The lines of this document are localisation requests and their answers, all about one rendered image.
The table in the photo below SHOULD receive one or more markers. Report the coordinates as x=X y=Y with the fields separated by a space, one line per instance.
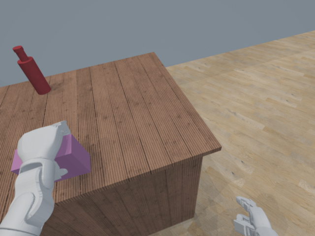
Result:
x=145 y=140

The left robot hand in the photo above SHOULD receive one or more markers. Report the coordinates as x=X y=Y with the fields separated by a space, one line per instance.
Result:
x=44 y=142

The left robot forearm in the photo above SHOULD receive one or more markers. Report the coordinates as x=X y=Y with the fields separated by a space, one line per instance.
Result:
x=33 y=203

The right robot hand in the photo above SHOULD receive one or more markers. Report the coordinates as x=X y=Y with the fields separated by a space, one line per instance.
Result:
x=257 y=218

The sponge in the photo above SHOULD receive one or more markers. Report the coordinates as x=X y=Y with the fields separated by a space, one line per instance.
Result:
x=71 y=156

